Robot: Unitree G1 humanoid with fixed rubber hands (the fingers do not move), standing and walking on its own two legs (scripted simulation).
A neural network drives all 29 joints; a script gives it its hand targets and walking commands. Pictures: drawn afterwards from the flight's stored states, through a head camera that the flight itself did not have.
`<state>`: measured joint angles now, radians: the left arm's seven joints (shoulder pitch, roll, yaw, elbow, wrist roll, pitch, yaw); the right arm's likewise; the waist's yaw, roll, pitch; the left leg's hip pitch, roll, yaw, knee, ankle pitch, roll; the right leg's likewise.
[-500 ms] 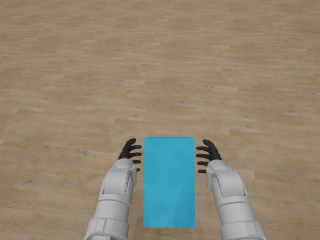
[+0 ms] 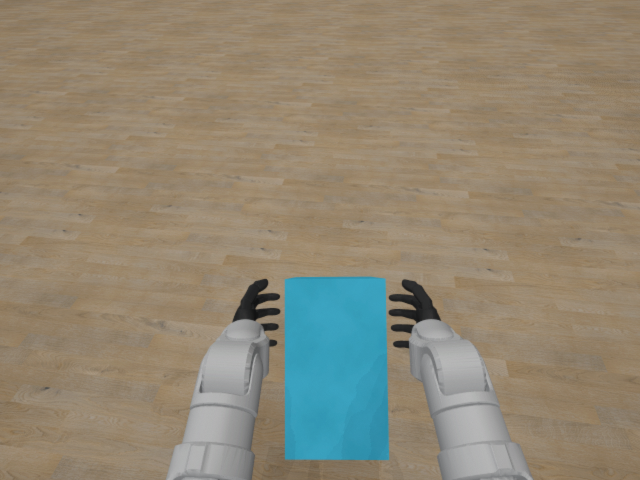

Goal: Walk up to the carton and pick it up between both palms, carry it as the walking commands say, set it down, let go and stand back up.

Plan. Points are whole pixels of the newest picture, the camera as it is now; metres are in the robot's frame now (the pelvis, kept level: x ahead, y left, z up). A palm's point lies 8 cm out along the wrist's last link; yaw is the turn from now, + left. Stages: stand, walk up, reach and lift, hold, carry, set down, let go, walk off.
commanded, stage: carry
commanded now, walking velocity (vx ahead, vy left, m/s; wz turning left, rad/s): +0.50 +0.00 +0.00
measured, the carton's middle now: (334, 352) +0.35 -0.01 -0.09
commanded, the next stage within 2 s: none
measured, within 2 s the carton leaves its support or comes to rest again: neither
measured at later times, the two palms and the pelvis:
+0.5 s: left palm (261, 213) +0.49 +0.10 +0.09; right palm (404, 213) +0.48 -0.12 +0.09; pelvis +0.18 +0.00 +0.00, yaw -1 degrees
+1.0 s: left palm (255, 132) +0.80 +0.15 +0.07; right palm (357, 133) +0.79 -0.07 +0.07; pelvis +0.48 +0.06 +0.01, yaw -4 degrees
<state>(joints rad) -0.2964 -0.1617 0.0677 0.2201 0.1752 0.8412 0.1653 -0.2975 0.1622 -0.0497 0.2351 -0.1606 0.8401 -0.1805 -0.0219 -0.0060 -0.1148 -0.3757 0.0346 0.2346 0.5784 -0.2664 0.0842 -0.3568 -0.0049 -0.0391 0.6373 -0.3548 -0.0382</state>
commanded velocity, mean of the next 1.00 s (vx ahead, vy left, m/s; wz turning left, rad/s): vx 0.50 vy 0.00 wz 0.00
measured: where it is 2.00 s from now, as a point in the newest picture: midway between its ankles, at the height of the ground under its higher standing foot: (299, 282)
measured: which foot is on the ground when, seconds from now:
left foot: down 0.00-0.52, up 0.54-0.82, down 0.84-1.00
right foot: down 0.00-0.36, up 0.38-0.48, down 0.50-0.86, up 0.88-1.00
